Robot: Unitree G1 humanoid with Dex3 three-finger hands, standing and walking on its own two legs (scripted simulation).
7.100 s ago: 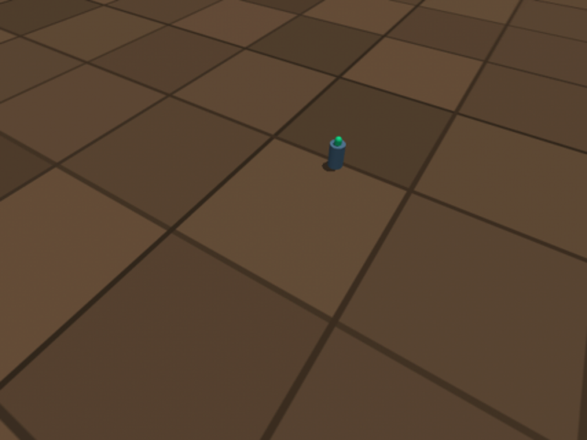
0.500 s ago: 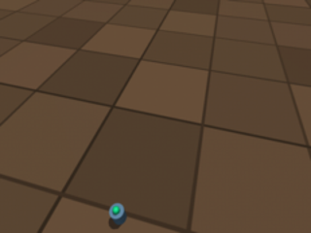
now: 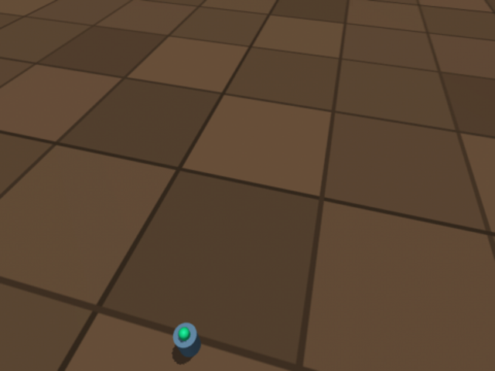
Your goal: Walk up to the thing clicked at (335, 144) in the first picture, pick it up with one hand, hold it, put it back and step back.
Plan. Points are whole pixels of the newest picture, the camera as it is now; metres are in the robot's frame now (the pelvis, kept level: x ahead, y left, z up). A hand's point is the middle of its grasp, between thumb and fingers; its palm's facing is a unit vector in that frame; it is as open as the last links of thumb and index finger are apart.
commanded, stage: stand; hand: left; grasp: from the side
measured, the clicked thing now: (186, 338) +0.35 +0.21 -0.69
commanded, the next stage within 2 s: go down in 0.66 s
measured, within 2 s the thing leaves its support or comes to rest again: neither
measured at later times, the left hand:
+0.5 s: hand out of the picture +0.08 +0.26 -0.16, palm faces -0.03 -0.94 -0.35, open 7.4 cm
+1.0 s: hand out of the picture +0.16 +0.26 -0.16, palm faces +0.04 -0.94 -0.34, open 11.0 cm
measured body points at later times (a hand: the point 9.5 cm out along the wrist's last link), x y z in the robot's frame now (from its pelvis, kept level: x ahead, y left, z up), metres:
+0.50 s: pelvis +0.00 +0.00 +0.00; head +0.01 +0.00 +0.45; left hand +0.08 +0.31 -0.13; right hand +0.08 -0.30 -0.14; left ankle +0.00 +0.14 -0.75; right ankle +0.00 -0.12 -0.75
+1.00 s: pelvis -0.01 +0.00 -0.02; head +0.05 +0.01 +0.43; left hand +0.15 +0.31 -0.14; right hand +0.09 -0.26 -0.14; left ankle +0.00 +0.14 -0.75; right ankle +0.00 -0.12 -0.75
